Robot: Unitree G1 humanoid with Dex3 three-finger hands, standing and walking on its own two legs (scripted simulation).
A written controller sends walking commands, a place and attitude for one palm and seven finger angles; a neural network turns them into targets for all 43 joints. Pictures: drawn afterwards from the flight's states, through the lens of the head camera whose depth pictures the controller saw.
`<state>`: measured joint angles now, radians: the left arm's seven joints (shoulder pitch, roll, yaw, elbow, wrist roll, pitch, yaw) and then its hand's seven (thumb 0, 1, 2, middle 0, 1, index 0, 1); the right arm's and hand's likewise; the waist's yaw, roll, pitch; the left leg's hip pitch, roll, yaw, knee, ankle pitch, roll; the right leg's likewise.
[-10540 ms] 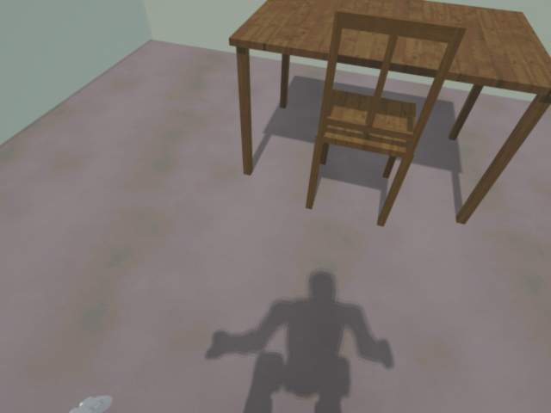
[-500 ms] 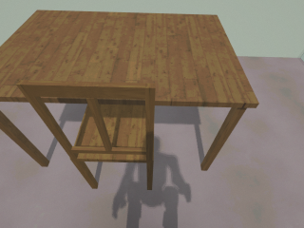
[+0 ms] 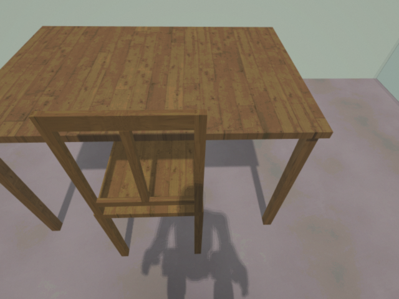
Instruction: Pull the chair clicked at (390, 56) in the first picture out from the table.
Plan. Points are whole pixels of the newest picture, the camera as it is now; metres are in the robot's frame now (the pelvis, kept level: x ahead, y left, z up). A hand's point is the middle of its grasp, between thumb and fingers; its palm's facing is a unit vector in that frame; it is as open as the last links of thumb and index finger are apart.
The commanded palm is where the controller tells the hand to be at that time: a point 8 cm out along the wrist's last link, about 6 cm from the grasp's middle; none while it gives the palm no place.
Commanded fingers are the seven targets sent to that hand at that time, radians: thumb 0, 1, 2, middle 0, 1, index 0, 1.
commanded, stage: come to a stop and stand still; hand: left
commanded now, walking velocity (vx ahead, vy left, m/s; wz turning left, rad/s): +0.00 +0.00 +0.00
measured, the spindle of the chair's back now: (137, 170) +0.45 +0.20 -0.08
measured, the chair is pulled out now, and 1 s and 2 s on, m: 0.00 0.00 0.00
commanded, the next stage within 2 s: look again from close up in 0.82 s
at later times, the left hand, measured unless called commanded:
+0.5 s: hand out of the picture +0.03 +0.17 -0.18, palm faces +0.01 -0.99 -0.15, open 7.4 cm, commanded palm none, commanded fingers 0.00 0.90 0.90 -0.20 -0.30 -0.20 -0.30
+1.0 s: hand out of the picture +0.06 +0.18 -0.17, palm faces +0.00 -0.98 -0.18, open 7.4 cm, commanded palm none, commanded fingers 0.00 0.90 0.90 -0.20 -0.30 -0.20 -0.30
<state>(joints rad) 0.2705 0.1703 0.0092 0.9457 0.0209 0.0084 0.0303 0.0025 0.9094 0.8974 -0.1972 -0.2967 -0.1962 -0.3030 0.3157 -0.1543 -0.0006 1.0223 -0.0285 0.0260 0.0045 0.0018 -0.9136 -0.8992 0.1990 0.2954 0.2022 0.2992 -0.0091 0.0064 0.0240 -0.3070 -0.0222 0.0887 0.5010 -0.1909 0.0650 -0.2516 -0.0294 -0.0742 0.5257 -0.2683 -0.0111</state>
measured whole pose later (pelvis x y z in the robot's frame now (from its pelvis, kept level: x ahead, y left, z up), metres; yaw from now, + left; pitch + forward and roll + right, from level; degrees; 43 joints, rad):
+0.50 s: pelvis +0.04 +0.01 +0.01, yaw -1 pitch +0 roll +0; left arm 0.32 0.14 -0.02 1.09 0.02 -0.01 0.04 0.00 0.91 0.90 -0.20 -0.30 -0.20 -0.30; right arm 0.25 -0.16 0.01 1.11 -0.01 -0.02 -0.02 0.01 -0.93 -0.90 0.20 0.30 0.20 0.30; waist 0.01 -0.03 0.02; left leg -0.22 -0.03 0.11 0.45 -0.23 0.07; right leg -0.16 -0.04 -0.05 0.45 -0.29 0.02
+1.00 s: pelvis +0.06 +0.01 +0.01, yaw -1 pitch -1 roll +0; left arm 0.29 0.16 -0.01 1.10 0.01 0.00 0.04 0.00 0.91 0.90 -0.20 -0.30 -0.20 -0.30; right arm 0.27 -0.15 0.02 1.14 -0.01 -0.02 -0.02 0.00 -0.92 -0.90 0.20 0.30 0.20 0.30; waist 0.01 -0.03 0.03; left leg -0.16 -0.05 0.11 0.41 -0.24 0.08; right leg -0.11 -0.05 -0.04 0.42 -0.30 0.03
